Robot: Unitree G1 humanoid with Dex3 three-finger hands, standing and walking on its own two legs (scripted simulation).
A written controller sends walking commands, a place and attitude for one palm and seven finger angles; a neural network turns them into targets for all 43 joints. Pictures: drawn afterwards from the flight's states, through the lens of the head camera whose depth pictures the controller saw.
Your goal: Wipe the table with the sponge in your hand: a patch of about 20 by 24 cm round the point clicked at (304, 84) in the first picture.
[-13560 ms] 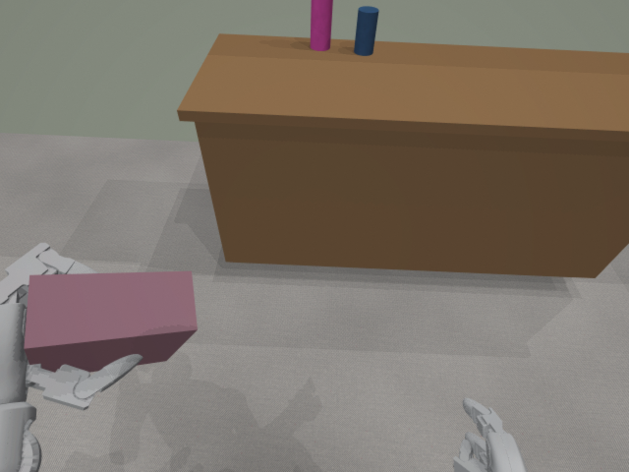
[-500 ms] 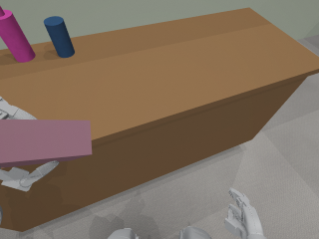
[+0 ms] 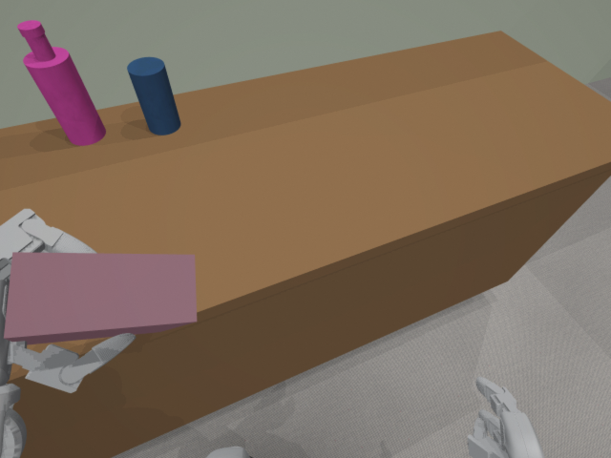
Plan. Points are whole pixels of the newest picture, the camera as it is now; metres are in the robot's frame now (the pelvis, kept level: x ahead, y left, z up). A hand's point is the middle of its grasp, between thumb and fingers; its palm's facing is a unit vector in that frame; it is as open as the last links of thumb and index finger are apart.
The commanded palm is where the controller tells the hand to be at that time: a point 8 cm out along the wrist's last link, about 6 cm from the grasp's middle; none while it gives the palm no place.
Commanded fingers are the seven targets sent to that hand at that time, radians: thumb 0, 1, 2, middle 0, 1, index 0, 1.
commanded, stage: shuffle to correct the standing spot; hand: left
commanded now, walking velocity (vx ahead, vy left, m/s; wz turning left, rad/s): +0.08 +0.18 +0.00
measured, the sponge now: (129, 300) +0.23 +0.18 +0.15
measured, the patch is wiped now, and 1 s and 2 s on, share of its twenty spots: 0.00 0.00 0.00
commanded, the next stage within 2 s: come to a stop and stand still in 1.72 s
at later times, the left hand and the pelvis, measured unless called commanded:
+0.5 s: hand out of the picture +0.21 +0.33 +0.18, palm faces +0.43 -0.82 -0.38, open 10.1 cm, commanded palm +0.15 +0.36 +0.19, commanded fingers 0.00 0.10 1.30 -1.20 -1.60 -1.20 -1.60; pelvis -0.01 +0.08 +0.01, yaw +0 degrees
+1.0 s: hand out of the picture +0.22 +0.41 +0.17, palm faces +0.41 -0.84 -0.37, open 10.1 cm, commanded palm +0.16 +0.43 +0.19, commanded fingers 0.00 0.10 1.30 -1.20 -1.60 -1.20 -1.60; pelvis +0.00 +0.15 +0.01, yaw -1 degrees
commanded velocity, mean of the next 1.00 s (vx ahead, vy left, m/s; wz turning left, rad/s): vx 0.16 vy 0.04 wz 0.00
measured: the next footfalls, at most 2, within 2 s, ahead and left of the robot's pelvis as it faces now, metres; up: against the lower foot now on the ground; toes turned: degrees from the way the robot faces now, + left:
right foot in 0.26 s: +0.04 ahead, -0.04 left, +0.00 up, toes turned -7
left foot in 0.56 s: +0.06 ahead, +0.21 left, +0.00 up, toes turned -10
